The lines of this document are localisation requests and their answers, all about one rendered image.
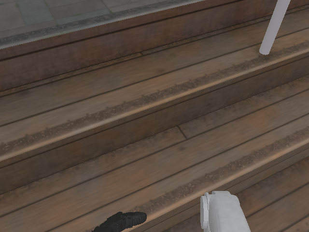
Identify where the robot left hand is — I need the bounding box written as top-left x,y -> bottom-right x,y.
92,212 -> 147,232

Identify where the robot right thigh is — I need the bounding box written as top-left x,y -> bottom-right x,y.
200,190 -> 251,232

